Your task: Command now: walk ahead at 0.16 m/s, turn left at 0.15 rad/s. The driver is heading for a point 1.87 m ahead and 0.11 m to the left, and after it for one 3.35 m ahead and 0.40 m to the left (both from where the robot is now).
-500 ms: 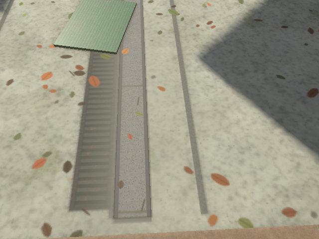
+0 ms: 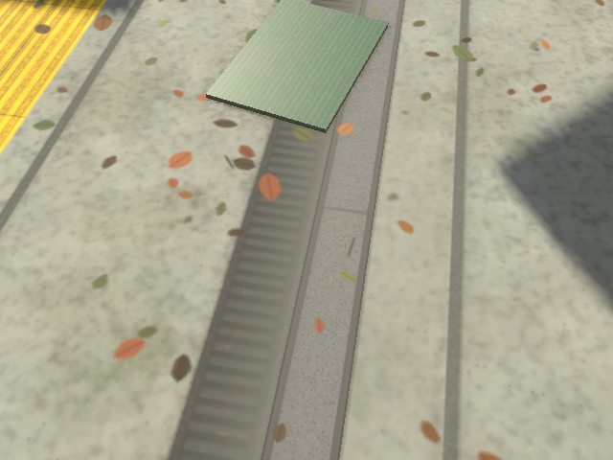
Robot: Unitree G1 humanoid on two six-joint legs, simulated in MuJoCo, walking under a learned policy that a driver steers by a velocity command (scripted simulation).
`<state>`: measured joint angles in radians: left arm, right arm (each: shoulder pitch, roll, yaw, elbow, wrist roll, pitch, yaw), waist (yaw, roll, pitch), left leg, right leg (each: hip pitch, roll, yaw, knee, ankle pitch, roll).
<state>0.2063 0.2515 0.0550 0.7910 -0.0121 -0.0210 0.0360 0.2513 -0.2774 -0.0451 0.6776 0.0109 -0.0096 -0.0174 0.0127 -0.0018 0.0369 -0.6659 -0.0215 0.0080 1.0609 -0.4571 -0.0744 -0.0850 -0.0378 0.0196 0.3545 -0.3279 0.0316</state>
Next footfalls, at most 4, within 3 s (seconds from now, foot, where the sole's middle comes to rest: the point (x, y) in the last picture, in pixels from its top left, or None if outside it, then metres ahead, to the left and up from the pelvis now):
0.02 left None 0.16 0.09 -0.71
0.38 right None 0.20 -0.13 -0.71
2.20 left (279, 392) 0.58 0.10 -0.78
2.66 right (359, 270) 0.90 -0.09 -0.78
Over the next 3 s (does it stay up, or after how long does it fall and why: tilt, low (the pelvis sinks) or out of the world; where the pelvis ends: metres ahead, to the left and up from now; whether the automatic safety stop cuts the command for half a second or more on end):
stays up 0.88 0.00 0.01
